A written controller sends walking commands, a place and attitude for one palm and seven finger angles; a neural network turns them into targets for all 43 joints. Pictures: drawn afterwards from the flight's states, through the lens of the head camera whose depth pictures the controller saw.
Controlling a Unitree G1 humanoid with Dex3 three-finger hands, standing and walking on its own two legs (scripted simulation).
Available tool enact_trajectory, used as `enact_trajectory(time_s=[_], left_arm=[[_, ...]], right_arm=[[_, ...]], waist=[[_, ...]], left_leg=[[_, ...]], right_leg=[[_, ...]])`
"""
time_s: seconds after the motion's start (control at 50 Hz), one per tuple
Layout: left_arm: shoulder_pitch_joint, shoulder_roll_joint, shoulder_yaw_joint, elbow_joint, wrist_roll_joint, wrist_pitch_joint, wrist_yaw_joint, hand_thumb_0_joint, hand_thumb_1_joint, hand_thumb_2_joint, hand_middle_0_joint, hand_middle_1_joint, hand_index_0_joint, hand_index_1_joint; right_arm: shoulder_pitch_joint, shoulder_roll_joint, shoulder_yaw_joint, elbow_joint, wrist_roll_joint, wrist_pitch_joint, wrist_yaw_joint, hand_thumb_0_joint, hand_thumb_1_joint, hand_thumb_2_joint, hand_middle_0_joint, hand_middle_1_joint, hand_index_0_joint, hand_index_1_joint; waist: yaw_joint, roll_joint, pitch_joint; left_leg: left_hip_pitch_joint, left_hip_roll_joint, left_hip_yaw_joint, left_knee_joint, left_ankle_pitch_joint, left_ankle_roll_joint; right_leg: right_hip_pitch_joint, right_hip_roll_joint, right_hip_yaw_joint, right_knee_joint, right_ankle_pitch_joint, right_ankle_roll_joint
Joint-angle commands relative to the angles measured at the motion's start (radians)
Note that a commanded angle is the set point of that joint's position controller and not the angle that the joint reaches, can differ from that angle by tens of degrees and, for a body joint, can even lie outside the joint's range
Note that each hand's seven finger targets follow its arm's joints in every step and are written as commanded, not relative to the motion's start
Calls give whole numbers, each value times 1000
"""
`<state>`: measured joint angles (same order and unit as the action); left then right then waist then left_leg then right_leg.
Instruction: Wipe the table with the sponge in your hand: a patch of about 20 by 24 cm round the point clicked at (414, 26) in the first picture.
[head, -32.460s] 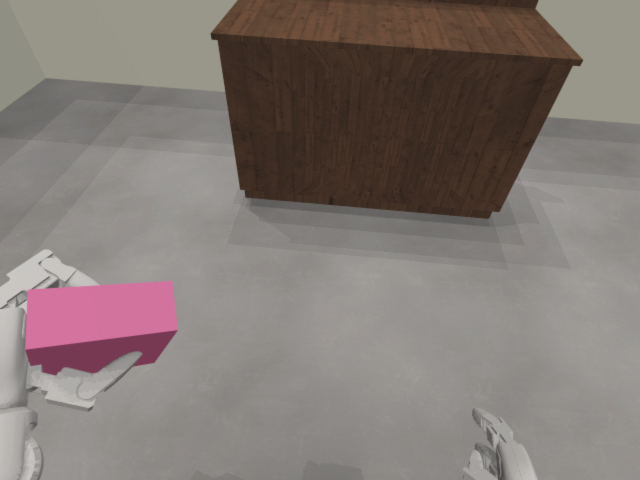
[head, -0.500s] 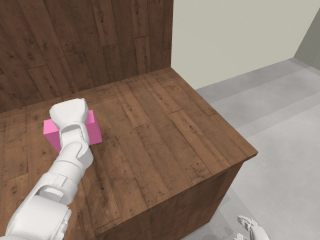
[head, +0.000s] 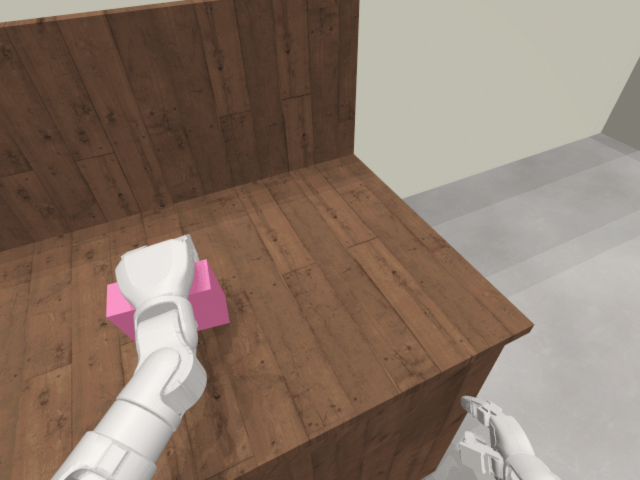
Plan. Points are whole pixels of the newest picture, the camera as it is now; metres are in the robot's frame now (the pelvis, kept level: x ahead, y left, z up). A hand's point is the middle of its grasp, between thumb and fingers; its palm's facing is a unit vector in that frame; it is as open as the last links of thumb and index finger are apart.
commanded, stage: wipe back along the third lane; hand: left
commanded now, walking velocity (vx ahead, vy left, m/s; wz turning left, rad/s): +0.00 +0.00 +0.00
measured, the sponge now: (177, 310) +0.32 +0.25 +0.04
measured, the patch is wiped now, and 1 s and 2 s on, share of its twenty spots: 1.00 1.00 1.00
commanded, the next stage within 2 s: slide back across to the middle lane in 0.68 s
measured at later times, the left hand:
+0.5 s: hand (191, 321) +0.28 +0.20 +0.08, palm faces +0.11 -0.06 -0.99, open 9.2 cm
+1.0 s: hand (196, 344) +0.25 +0.18 +0.09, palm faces +0.09 -0.11 -0.99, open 9.2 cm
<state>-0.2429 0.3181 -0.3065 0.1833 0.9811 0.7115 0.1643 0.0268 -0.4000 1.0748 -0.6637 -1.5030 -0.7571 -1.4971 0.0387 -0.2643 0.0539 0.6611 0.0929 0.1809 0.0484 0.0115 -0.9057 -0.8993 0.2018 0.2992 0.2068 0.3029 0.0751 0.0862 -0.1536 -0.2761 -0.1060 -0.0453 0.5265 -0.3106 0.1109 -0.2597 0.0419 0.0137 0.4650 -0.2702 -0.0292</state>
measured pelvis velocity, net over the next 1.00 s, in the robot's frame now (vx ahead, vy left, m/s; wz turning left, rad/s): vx -0.02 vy -0.09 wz -0.04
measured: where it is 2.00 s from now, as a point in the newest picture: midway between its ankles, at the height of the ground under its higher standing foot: outside the picture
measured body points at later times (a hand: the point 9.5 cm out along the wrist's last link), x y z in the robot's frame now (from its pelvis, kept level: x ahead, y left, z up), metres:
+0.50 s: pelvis -0.02 -0.04 +0.00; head -0.06 -0.08 +0.45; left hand +0.27 +0.20 +0.14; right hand +0.22 -0.25 -0.07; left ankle -0.03 +0.04 -0.74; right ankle -0.03 -0.13 -0.74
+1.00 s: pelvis -0.02 -0.09 +0.00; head -0.07 -0.13 +0.45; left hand +0.24 +0.18 +0.14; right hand +0.21 -0.31 -0.07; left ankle -0.03 +0.04 -0.73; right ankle -0.03 -0.13 -0.74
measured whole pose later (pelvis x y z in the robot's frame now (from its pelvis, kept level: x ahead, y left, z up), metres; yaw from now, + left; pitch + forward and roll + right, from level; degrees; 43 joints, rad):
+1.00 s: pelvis -0.02 -0.09 +0.00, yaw -2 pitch -1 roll +1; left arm 0.02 0.42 -0.15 0.02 0.88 0.61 0.10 0.03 -0.41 1.07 -0.69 -1.49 -0.78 -1.47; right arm 0.01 -0.28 0.07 0.65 0.09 0.13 -0.02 0.01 -0.91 -0.90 0.20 0.30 0.20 0.30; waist 0.06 0.09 -0.11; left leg -0.19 -0.02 -0.04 0.51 -0.30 0.01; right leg -0.21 0.13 0.02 0.48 -0.25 -0.11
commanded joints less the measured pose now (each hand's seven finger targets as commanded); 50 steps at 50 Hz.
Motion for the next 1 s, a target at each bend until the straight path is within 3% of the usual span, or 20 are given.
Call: enact_trajectory(time_s=[0.0,0.08,0.12,0.18,0.22,0.24,0.3,0.32,0.34,0.42,0.48,0.52,0.6,0.62,0.66,0.78,0.82,0.84,0.92,0.98], left_arm=[[13,-60,-37,-48,-72,23,-74,0,100,1300,-1200,-1600,-1200,-1600],[-48,-68,-44,-38,-67,46,-72,0,100,1300,-1200,-1600,-1200,-1600],[-77,-12,7,-48,-64,46,-68,0,100,1300,-1200,-1600,-1200,-1600],[-58,-68,-50,-13,-63,51,-79,0,100,1300,-1200,-1600,-1200,-1600],[-31,-16,9,-27,-68,39,-74,0,100,1300,-1200,-1600,-1200,-1600],[-20,-53,-30,-37,-71,38,-79,0,100,1300,-1200,-1600,-1200,-1600],[3,-48,-28,-33,-76,31,-87,0,100,1300,-1200,-1600,-1200,-1600],[20,-1,23,-44,-85,25,-82,0,100,1300,-1200,-1600,-1200,-1600],[16,-34,-12,-53,-86,26,-85,0,100,1300,-1200,-1600,-1200,-1600],[70,-6,11,-76,-90,15,-88,0,100,1300,-1200,-1600,-1200,-1600],[113,-52,-40,-97,-92,7,-97,0,100,1300,-1200,-1600,-1200,-1600],[153,-7,6,-126,-101,-2,-92,0,100,1300,-1200,-1600,-1200,-1600],[177,1,8,-142,-108,-2,-92,0,100,1300,-1200,-1600,-1200,-1600],[176,48,61,-152,-112,-6,-86,0,100,1300,-1200,-1600,-1200,-1600],[178,27,38,-149,-111,-5,-86,0,100,1300,-1200,-1600,-1200,-1600],[176,81,85,-139,-115,-10,-90,0,100,1300,-1200,-1600,-1200,-1600],[178,207,199,-156,-110,-28,-83,0,100,1300,-1200,-1600,-1200,-1600],[208,161,165,-170,-118,-36,-87,0,100,1300,-1200,-1600,-1200,-1600],[232,267,263,-194,-117,-69,-93,0,100,1300,-1200,-1600,-1200,-1600],[291,276,278,-227,-122,-93,-98,0,100,1300,-1200,-1600,-1200,-1600]], right_arm=[[-242,-102,-29,-189,11,-61,5,0,-900,-900,200,300,200,300],[-250,-101,-27,-188,11,-57,-5,0,-900,-900,200,300,200,300],[-253,-108,-28,-181,11,-59,-11,0,-900,-900,200,300,200,300],[-254,-99,-20,-192,14,-60,-12,0,-900,-900,200,300,200,300],[-254,-102,-26,-189,12,-64,-12,0,-900,-900,200,300,200,300],[-252,-97,-23,-202,11,-64,-12,0,-900,-900,200,300,200,300],[-255,-95,-20,-203,14,-62,-15,0,-900,-900,200,300,200,300],[-259,-100,-22,-199,15,-64,-16,0,-900,-900,200,300,200,300],[-256,-96,-19,-208,13,-64,-16,0,-900,-900,200,300,200,300],[-268,-97,-19,-207,19,-66,-15,0,-900,-900,200,300,200,300],[-264,-90,-17,-219,20,-66,-12,0,-900,-900,200,300,200,300],[-275,-94,-21,-216,21,-69,-12,0,-900,-900,200,300,200,300],[-274,-90,-17,-220,23,-69,-19,0,-900,-900,200,300,200,300],[-278,-96,-21,-208,22,-73,-23,0,-900,-900,200,300,200,300],[-272,-91,-18,-212,22,-75,-28,0,-900,-900,200,300,200,300],[-280,-95,-13,-200,18,-87,-49,0,-900,-900,200,300,200,300],[-282,-106,-16,-179,11,-94,-59,0,-900,-900,200,300,200,300],[-280,-95,-15,-196,8,-97,-60,0,-900,-900,200,300,200,300],[-283,-105,-14,-180,1,-112,-72,0,-900,-900,200,300,200,300],[-278,-99,-14,-187,-2,-123,-73,0,-900,-900,200,300,200,300]], waist=[[-4,-135,-96],[-10,-143,-51],[-1,-117,-63],[-9,-134,-61],[5,-127,-75],[0,-133,-87],[-6,-161,-63],[3,-145,-60],[-2,-142,-65],[1,-138,-43],[-9,-165,-45],[4,-156,-35],[-3,-191,-21],[5,-186,-19],[-2,-191,-17],[1,-185,9],[21,-165,-21],[22,-163,-36],[34,-149,-16],[39,-131,-4]], left_leg=[[88,136,-104,-57,507,-120],[64,133,-104,-76,363,-112],[60,132,-104,-80,325,-107],[45,120,-89,-74,290,-95],[44,120,-91,-71,290,-90],[42,114,-83,-67,284,-86],[18,106,-69,-64,257,-78],[16,108,-76,-67,252,-78],[15,103,-69,-65,251,-75],[8,97,-67,-62,250,-72],[0,87,-54,-50,264,-66],[-2,85,-53,-53,256,-63],[-21,75,-37,-51,227,-61],[-13,77,-41,-55,215,-61],[-20,70,-30,-50,211,-60],[-24,61,-21,-51,177,-60],[-9,56,-22,-43,184,-60],[-12,51,-10,-42,193,-57],[1,46,-19,-43,204,-59],[4,43,-15,-41,218,-61]], right_leg=[[38,8,-38,21,301,-67],[1,14,-42,14,199,-71],[1,14,-27,20,181,-77],[7,12,-34,15,173,-71],[19,13,-18,19,183,-76],[33,9,-30,19,185,-71],[40,8,-14,7,197,-66],[44,8,-2,8,195,-70],[54,6,-12,6,201,-66],[65,4,17,-2,232,-67],[88,0,24,-7,286,-60],[101,-2,47,-14,294,-59],[127,-8,71,-31,298,-44],[126,-6,83,-34,282,-46],[138,-10,86,-41,288,-39],[143,-18,126,-70,251,-26],[173,-23,169,-68,266,-28],[200,-31,147,-62,293,-20],[202,-34,191,-75,310,-21],[211,-44,191,-78,336,-14]])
